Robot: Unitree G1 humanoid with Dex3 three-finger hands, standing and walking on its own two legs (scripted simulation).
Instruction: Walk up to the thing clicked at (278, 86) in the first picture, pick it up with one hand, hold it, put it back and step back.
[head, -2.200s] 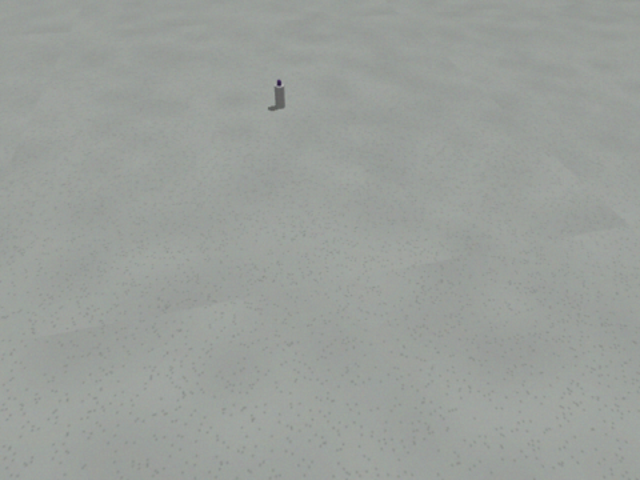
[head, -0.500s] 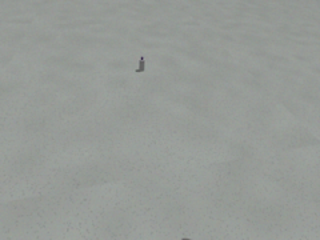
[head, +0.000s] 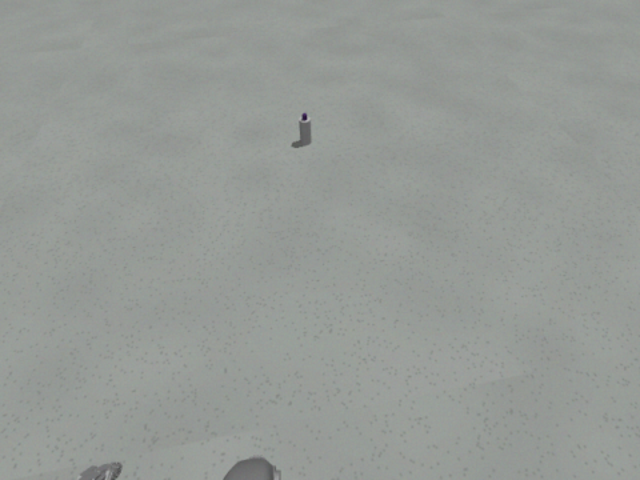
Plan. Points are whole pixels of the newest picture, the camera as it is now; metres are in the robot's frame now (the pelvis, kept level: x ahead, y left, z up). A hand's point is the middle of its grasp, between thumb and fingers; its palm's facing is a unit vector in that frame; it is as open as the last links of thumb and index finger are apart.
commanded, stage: walk up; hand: left
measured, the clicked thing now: (305, 128) +1.81 +0.19 -0.69
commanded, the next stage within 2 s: none
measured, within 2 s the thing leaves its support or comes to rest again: neither
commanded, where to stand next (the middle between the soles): +1.47 -0.01 m, yaw +0 degrees
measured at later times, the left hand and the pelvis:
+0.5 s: hand (171, 312) +0.41 +0.29 -0.14, palm faces -0.13 -0.94 -0.33, open 7.4 cm; pelvis +0.31 +0.02 +0.00, yaw -2 degrees
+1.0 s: hand (219, 222) +0.62 +0.25 -0.13, palm faces +0.00 -0.92 -0.38, open 7.4 cm; pelvis +0.58 -0.03 +0.00, yaw +1 degrees
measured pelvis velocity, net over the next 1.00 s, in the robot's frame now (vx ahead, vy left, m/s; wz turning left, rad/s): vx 0.58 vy -0.03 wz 0.01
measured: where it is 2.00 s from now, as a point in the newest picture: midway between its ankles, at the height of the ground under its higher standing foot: (349, 252)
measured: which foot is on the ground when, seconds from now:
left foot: up 0.00-0.16, down 0.18-0.66, up 0.68-1.00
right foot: down 0.00-0.20, up 0.22-0.62, down 0.64-1.00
